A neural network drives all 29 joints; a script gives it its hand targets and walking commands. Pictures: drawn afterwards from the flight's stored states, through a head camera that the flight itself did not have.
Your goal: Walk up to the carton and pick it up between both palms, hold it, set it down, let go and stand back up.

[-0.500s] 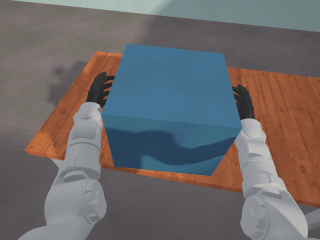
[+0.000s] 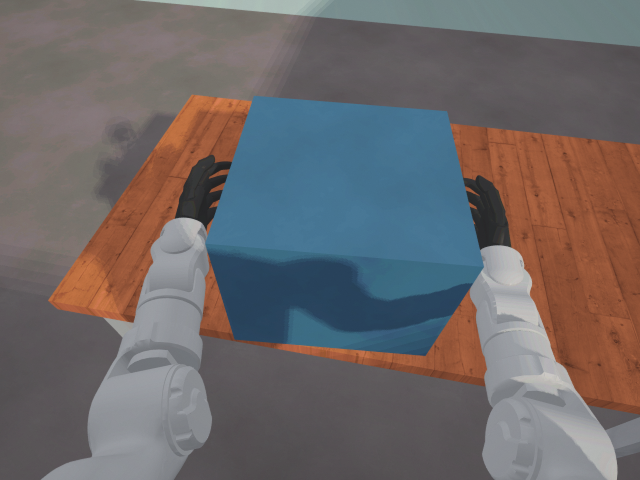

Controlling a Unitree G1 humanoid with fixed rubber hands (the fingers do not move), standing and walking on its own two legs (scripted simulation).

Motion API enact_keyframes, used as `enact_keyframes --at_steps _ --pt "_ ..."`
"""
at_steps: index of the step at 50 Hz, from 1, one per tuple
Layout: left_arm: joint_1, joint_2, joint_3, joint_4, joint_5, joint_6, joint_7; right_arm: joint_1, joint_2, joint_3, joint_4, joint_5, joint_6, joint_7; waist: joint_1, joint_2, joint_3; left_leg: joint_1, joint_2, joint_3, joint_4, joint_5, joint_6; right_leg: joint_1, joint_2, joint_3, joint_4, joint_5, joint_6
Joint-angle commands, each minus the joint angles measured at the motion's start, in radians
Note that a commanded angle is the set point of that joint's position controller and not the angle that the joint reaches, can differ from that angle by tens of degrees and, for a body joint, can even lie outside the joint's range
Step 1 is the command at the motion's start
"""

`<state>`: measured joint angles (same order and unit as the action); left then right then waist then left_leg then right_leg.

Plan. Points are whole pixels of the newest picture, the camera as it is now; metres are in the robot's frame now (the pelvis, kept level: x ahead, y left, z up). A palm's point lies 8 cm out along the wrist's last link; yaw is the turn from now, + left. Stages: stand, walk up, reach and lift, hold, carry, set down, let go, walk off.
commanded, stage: set down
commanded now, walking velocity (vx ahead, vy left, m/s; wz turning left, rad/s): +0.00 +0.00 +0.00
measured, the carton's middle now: (340, 226) +0.46 +0.01 +0.02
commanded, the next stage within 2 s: none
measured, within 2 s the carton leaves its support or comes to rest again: neither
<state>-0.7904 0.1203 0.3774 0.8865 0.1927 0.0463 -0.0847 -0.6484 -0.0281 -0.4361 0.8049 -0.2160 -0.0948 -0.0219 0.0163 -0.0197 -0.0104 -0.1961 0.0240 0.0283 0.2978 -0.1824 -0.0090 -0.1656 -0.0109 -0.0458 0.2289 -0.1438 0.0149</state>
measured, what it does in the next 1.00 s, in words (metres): stands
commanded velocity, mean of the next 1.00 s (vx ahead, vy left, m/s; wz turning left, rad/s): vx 0.00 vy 0.00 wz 0.00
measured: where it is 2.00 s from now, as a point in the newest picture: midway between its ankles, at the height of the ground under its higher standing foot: outside the picture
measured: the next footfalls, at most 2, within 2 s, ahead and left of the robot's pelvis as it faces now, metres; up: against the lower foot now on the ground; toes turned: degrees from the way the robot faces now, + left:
none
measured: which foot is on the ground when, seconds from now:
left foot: down 0.00-1.00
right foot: down 0.00-1.00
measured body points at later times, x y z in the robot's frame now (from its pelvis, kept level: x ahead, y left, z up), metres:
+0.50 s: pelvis -0.01 +0.00 +0.00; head +0.04 +0.02 +0.45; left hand +0.42 +0.20 +0.08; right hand +0.40 -0.18 +0.08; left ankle -0.03 +0.12 -0.75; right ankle -0.02 -0.12 -0.75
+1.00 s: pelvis -0.01 +0.00 +0.00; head +0.04 +0.02 +0.45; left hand +0.42 +0.20 +0.08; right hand +0.40 -0.18 +0.08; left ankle -0.03 +0.12 -0.75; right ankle -0.02 -0.12 -0.75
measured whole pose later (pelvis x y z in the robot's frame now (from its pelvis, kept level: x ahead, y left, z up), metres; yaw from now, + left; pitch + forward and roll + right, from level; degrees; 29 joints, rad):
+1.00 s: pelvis -0.01 +0.00 +0.00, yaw +0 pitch +5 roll +0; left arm -0.79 0.10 0.48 0.93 0.27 -0.05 -0.13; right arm -0.65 0.04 -0.57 0.77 -0.33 -0.14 0.02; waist 0.02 -0.04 0.00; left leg -0.21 0.02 0.03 0.28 -0.16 -0.01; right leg -0.20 -0.02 -0.05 0.25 -0.15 0.01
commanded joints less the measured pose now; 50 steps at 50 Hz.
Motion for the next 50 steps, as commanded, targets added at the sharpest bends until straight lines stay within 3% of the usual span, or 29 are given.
enact_keyframes --at_steps 1,13,20,29,50 --pt "-0.520 -0.482 -0.246 -0.082 -0.012 -0.046 -0.097 -0.594 0.471 0.312 -0.112 -0.025 -0.067 0.111 -0.002 0.031 -0.512 0.173 -0.039 0.080 0.042 0.480 -0.051 0.191 0.033 -0.056 0.066 0.393 0.036" --pt "-0.539 -0.474 -0.188 -0.012 0.023 -0.077 -0.097 -0.573 0.470 0.218 -0.063 -0.087 -0.065 0.127 -0.006 0.045 -0.468 0.170 -0.032 0.086 0.016 0.383 -0.048 0.126 0.028 -0.062 0.035 0.240 0.030" --pt "-0.521 -0.470 -0.161 0.009 0.040 -0.088 -0.103 -0.546 0.480 0.201 -0.042 -0.106 -0.066 0.131 -0.006 0.031 -0.437 0.157 -0.032 0.088 0.007 0.361 -0.037 0.122 0.026 -0.061 0.037 0.227 0.035" --pt "-0.493 -0.484 -0.161 0.009 0.060 -0.100 -0.095 -0.508 0.472 0.180 -0.029 -0.124 -0.076 0.139 -0.010 0.069 -0.421 0.208 -0.021 0.082 0.025 0.410 -0.056 0.058 0.034 -0.073 0.029 0.186 0.026" --pt "-0.429 -0.465 -0.113 0.018 0.097 -0.117 -0.114 -0.425 0.484 0.150 -0.024 -0.156 -0.068 0.136 -0.014 0.046 -0.347 0.160 -0.027 0.084 0.008 0.348 -0.035 0.056 0.025 -0.066 0.030 0.156 0.039"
